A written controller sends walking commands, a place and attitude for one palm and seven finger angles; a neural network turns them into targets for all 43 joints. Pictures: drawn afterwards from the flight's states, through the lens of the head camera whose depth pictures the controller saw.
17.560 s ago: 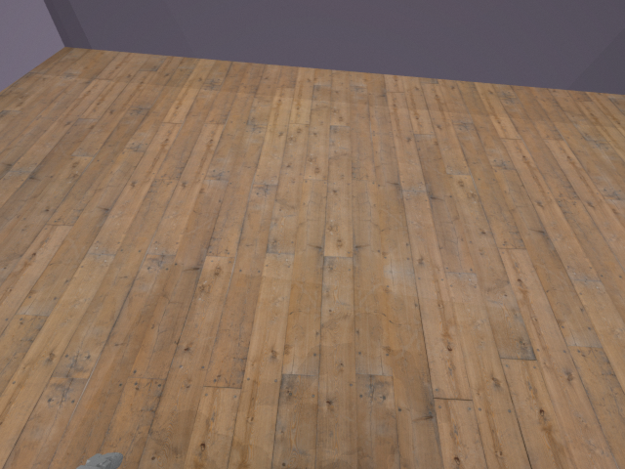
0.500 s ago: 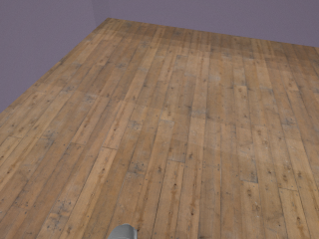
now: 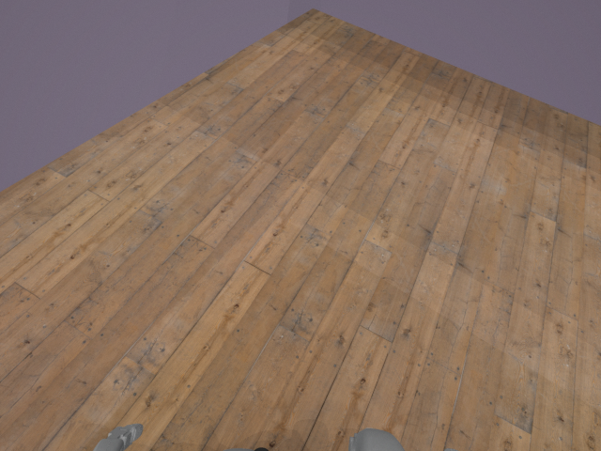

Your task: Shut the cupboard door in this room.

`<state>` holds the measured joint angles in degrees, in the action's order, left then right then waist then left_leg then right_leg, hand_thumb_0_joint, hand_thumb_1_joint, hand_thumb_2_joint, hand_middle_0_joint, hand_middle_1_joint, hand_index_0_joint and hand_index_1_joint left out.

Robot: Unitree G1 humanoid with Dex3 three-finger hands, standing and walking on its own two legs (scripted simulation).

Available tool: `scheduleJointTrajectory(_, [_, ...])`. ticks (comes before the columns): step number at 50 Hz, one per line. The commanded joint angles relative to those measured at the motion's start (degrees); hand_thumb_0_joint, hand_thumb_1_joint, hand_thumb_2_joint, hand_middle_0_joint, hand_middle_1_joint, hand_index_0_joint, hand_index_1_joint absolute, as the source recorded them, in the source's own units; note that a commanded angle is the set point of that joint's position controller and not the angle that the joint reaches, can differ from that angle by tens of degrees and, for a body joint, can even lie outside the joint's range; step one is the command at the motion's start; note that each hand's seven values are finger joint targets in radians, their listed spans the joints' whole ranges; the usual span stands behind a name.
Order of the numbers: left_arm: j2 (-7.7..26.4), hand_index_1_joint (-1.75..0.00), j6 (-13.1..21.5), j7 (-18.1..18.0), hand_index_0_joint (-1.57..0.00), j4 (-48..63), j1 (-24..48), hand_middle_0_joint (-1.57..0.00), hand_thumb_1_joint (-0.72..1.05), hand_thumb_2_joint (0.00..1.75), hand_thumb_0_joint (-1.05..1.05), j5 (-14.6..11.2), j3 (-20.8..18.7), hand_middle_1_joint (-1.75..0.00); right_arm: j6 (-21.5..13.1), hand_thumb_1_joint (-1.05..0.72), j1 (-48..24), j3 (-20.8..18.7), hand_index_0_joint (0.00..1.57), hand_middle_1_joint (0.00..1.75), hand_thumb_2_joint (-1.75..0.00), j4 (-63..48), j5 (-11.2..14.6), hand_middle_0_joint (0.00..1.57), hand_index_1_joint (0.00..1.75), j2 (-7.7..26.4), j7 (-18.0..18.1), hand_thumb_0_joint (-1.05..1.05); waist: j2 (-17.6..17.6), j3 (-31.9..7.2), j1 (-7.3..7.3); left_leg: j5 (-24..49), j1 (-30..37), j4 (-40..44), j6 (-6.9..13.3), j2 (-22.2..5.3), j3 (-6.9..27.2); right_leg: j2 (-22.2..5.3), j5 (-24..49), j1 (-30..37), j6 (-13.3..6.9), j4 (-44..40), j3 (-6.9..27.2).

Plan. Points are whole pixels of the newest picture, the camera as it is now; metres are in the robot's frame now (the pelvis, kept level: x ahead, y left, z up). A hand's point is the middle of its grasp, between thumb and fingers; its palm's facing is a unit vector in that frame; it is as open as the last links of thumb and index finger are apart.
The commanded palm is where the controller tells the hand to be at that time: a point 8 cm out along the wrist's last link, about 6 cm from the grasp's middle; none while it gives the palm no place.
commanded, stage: walk to a spot facing it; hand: left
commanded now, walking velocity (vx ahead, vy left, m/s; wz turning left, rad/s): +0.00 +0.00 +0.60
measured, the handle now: out of the picture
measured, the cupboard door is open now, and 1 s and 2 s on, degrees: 75 75 75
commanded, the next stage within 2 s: none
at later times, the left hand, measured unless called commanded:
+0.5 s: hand out of the picture +0.03 +0.14 -0.15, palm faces +0.30 -0.91 -0.29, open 7.4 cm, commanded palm none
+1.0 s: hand out of the picture -0.15 +0.15 -0.18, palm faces +0.64 -0.72 -0.27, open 7.4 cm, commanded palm none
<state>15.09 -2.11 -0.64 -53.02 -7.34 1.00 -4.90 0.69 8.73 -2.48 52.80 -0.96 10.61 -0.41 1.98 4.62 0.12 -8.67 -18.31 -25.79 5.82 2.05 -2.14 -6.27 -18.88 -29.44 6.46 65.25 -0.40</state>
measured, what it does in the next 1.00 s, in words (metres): steps on the spot, turning left: right foot, then left foot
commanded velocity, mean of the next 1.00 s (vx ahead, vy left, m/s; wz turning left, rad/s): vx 0.02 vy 0.00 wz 0.60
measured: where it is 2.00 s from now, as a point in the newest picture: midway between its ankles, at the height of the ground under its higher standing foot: outside the picture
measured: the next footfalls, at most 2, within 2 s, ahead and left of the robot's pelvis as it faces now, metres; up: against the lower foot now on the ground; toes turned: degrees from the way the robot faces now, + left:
right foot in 0.36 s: +0.06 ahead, -0.18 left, +0.00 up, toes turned +14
left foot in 0.84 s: -0.08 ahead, +0.05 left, +0.00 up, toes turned +38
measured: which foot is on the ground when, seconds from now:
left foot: down 0.00-0.36, up 0.38-0.82, down 0.84-1.00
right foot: up 0.00-0.34, down 0.36-0.84, up 0.86-1.00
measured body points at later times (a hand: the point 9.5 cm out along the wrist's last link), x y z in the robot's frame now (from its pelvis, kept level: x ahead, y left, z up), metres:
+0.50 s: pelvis +0.00 -0.09 +0.00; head +0.04 -0.10 +0.45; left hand +0.01 +0.18 -0.12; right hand +0.11 -0.34 -0.16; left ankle -0.02 +0.05 -0.67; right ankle +0.02 -0.19 -0.74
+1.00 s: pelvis -0.04 -0.06 -0.01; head -0.02 -0.01 +0.44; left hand -0.19 +0.19 -0.16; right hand +0.23 -0.17 -0.12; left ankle -0.12 +0.03 -0.74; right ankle +0.02 -0.18 -0.67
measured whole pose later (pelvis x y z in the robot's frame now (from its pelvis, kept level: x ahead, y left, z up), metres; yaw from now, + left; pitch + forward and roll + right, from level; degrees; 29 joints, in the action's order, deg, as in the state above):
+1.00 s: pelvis -0.04 -0.06 -0.01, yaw +38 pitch +0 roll +0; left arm 17.4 -4.1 -0.4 -53.9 -12.6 0.5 -4.5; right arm 1.7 4.4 -2.6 50.9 -1.0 13.3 -0.5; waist 2.8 6.1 2.4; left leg -16.8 -13.0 -30.1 1.0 0.0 -0.6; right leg -6.6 -26.3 -25.9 5.3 61.9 -4.6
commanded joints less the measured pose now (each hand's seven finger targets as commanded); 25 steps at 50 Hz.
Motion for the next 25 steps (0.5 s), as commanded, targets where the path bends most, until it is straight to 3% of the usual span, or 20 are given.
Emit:
scheduleJointTrajectory(1, [4.1, -0.3, 0.5, -0.6, -0.2, 3.5, -2.0, -0.2, 0.9, 0.9, 0.0, 0.2, -0.8, -0.3, -0.8, -0.9, 3.9, -3.9, 0.2, 0.3, -0.9, -3.0, 0.1, 0.2, 0.3, 12.1, 0.5, 0.0, -8.0, -8.5, -1.18, 10.9, 10.6, 9.0, 2.3, -14.3, 18.5, -0.4, 0.3, -3.2, 0.6, -0.4, 1.5])
scheduleJointTrajectory(7, [3.9, -0.3, 0.8, -0.7, -0.2, 6.7, 2.9, -0.2, 0.9, 0.9, 0.0, -0.1, -0.3, -0.3, -0.1, -0.9, 6.2, -4.7, 0.2, 0.3, -0.9, -2.6, -0.3, 0.2, 0.3, 12.8, 0.4, 0.0, -8.6, -8.2, -3.07, 9.7, 11.6, 7.5, 5.0, -14.4, 25.2, 1.6, -5.1, -1.8, -0.2, -9.8, 1.9])
scheduleJointTrajectory(11, [3.4, -0.3, 0.8, -1.0, -0.2, 7.5, 2.2, -0.2, 0.9, 0.9, 0.0, -0.6, 0.1, -0.3, 0.6, -0.9, 6.0, -5.0, 0.2, 0.3, -0.9, -2.8, -0.5, 0.2, 0.3, 13.4, 0.4, 0.0, -9.7, -9.6, -2.99, 9.4, 9.8, 6.4, 5.1, -13.5, 29.0, 3.8, -6.8, 3.0, -1.4, -16.5, 2.3])
scheduleJointTrajectory(14, [3.5, -0.3, 0.9, -1.1, -0.2, 7.1, -1.5, -0.2, 0.9, 0.9, 0.0, -0.9, 0.1, -0.3, 1.0, -0.9, 4.2, -5.3, 0.2, 0.3, -0.9, -3.5, -0.5, 0.2, 0.3, 13.7, 0.3, 0.0, -10.1, -10.9, -1.74, 9.2, 6.7, 5.4, 3.6, -11.2, 29.7, 6.0, -5.6, 10.7, -2.6, -25.8, 1.5])
scheduleJointTrajectory(16, [4.6, -0.3, 1.1, -1.3, -0.2, 6.1, -5.5, -0.2, 0.9, 0.9, 0.0, -1.0, -0.1, -0.3, 1.4, -0.9, 2.4, -5.3, 0.2, 0.3, -0.9, -4.0, -0.1, 0.2, 0.3, 12.9, 0.1, 0.0, -10.4, -10.6, 0.2, 2.6, -0.9, 4.6, 0.3, -8.1, 28.4, 6.1, 0.7, 21.0, -3.6, -36.8, 0.4])
scheduleJointTrajectory(17, [6.5, -0.3, 1.4, -1.4, -0.2, 5.6, -8.2, -0.2, 0.9, 0.9, 0.0, -0.7, -0.5, -0.3, 1.5, -0.9, 1.3, -5.2, 0.2, 0.3, -0.9, -4.4, 0.3, 0.2, 0.3, 11.4, -0.1, 0.0, -6.8, -10.1, 1.73, -3.9, -7.7, 0.6, -2.2, -5.5, 25.6, 2.5, 3.0, 28.3, -4.8, -45.5, 3.2])
scheduleJointTrajectory(18, [11.1, -0.3, 1.9, -1.8, -0.2, 6.2, -8.5, -0.2, 0.9, 0.9, 0.0, 0.2, -1.4, -0.3, 1.6, -0.9, 2.5, -4.8, 0.2, 0.3, -0.9, -5.3, 0.7, 0.2, 0.3, 8.0, -0.3, 0.0, 7.4, -9.3, 1.81, -16.4, -18.7, -12.5, -6.5, 1.4, 15.5, -12.4, -6.4, 33.2, -10.1, -53.3, 18.6])
scheduleJointTrajectory(19, [12.5, -0.3, 1.5, -1.7, -0.2, 7.8, -4.3, -0.2, 0.9, 0.9, 0.0, 0.2, -0.8, -0.3, 1.5, -0.9, 2.3, -5.0, 0.2, 0.3, -0.9, -6.1, -0.1, 0.2, 0.3, 8.8, -0.2, 0.0, 11.3, -5.8, 0.86, -21.8, -19.6, -26.2, -8.2, 4.3, 8.0, -22.1, -4.0, 23.7, -15.2, -54.9, 24.2])
scheduleJointTrajectory(20, [10.8, -0.3, 2.0, -1.9, -0.2, 8.9, -1.2, -0.2, 0.9, 0.9, 0.0, -0.3, -0.9, -0.3, 2.2, -0.9, 3.0, -5.2, 0.2, 0.3, -0.9, -4.9, -0.6, 0.2, 0.3, 10.6, -0.3, 0.0, 9.7, -4.5, -0.55, -20.4, -16.1, -34.2, -7.9, 1.0, 9.5, -20.6, -4.0, 16.3, -15.1, -55.3, 21.9])
scheduleJointTrajectory(22, [6.9, -0.3, 2.1, -1.7, -0.2, 9.2, 3.7, -0.2, 0.9, 0.9, 0.0, -0.4, 0.2, -0.3, 3.1, -0.9, 4.8, -5.1, 0.2, 0.3, -0.9, -2.8, -0.6, 0.2, 0.3, 9.4, -1.0, 0.0, 3.7, -0.3, -3.85, -14.3, -14.2, -42.4, -8.4, -1.2, 7.5, -13.8, 3.8, 11.1, -12.9, -52.4, 11.2])
scheduleJointTrajectory(23, [5.5, -0.3, 2.6, -1.4, -0.2, 9.0, 3.6, -0.2, 0.9, 0.9, 0.0, -0.3, 0.7, -0.3, 3.1, -0.9, 5.8, -4.7, 0.2, 0.3, -0.9, -2.2, -0.6, 0.2, 0.3, 8.5, -1.3, 0.0, 4.2, 0.2, -4.06, -11.4, -14.6, -44.0, -9.1, -1.8, 6.1, -11.2, 11.4, 13.3, -11.9, -50.0, 5.7])
scheduleJointTrajectory(25, [5.2, -0.3, 3.1, -1.4, -0.2, 7.8, -0.4, -0.2, 0.9, 0.9, 0.0, -0.3, 0.7, -0.3, 3.0, -0.9, 5.8, -4.3, 0.2, 0.3, -0.9, -2.0, -0.4, 0.2, 0.3, 8.5, -1.2, 0.0, 6.8, -3.1, -2.61, -10.5, -15.6, -44.4, -10.3, -2.5, 4.9, -10.8, 21.4, 19.8, -12.0, -47.0, 2.2])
